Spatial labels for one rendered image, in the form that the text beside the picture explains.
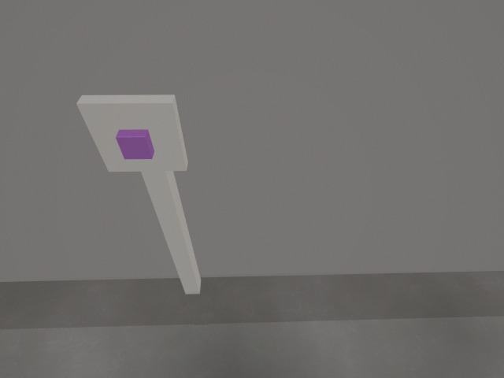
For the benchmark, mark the panel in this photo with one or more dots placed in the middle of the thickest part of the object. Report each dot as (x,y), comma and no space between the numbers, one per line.
(104,116)

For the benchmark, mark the button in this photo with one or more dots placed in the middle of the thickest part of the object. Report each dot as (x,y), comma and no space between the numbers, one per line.
(135,144)

